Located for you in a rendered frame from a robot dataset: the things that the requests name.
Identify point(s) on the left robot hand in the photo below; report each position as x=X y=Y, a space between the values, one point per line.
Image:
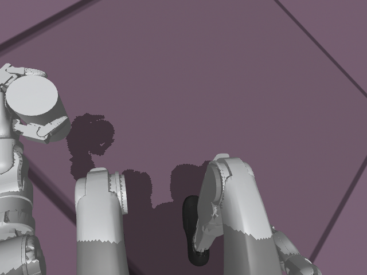
x=10 y=122

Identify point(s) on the left robot arm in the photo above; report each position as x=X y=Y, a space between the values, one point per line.
x=20 y=250

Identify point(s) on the right robot foot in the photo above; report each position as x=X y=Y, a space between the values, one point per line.
x=190 y=218

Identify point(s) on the right robot hand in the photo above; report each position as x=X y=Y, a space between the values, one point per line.
x=285 y=247

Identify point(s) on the can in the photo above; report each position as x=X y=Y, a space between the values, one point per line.
x=35 y=99

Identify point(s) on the right robot arm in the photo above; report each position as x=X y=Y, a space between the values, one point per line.
x=300 y=265

